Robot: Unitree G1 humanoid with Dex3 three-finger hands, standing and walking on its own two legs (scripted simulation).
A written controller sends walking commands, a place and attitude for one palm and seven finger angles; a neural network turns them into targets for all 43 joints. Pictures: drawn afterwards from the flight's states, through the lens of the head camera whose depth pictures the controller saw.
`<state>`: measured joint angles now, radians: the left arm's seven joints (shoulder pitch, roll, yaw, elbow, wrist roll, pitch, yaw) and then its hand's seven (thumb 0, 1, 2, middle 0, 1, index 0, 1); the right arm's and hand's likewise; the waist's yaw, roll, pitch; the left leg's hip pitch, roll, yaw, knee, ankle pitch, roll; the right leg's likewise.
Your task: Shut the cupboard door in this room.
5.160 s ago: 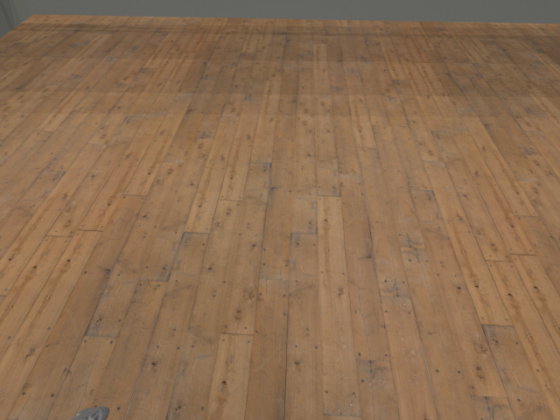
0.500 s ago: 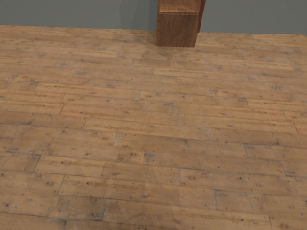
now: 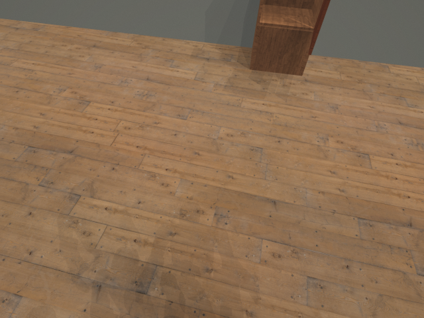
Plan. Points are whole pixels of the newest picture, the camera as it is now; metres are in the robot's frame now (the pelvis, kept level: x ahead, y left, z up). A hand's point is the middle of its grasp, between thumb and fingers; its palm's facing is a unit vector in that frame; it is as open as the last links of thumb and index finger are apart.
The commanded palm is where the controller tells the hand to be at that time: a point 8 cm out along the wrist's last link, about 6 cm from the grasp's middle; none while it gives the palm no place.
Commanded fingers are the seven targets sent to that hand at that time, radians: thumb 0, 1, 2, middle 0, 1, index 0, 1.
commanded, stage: stand and wait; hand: left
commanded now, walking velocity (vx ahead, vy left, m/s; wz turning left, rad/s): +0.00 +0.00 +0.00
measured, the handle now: out of the picture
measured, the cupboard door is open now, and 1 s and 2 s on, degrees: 79 79 79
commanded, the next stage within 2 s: turn or walk to find it in 0.26 s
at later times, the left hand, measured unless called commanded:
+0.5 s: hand out of the picture +0.01 +0.17 -0.17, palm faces +0.09 -0.98 -0.19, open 7.4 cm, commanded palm none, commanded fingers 0.00 0.90 0.90 -0.20 -0.30 -0.20 -0.30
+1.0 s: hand out of the picture -0.02 +0.15 -0.16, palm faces +0.20 -0.95 -0.23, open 7.3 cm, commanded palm none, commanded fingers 0.00 0.90 0.90 -0.20 -0.30 -0.20 -0.30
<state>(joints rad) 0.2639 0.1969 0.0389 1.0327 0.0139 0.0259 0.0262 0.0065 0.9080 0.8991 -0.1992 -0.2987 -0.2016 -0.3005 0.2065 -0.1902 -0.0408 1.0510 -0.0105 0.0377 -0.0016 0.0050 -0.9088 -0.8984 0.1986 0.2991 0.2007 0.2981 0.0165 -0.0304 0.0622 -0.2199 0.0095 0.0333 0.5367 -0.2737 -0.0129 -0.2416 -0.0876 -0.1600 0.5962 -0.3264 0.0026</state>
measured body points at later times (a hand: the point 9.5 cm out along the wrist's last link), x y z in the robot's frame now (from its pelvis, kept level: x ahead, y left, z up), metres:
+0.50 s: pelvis -0.01 -0.01 +0.00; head -0.01 -0.01 +0.45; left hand +0.00 +0.22 -0.16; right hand +0.02 -0.25 -0.15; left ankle -0.01 +0.12 -0.73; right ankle -0.01 -0.13 -0.73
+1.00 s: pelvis -0.02 -0.03 +0.01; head -0.01 -0.04 +0.46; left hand -0.03 +0.20 -0.14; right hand +0.06 -0.26 -0.16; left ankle -0.05 +0.11 -0.71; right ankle -0.03 -0.13 -0.73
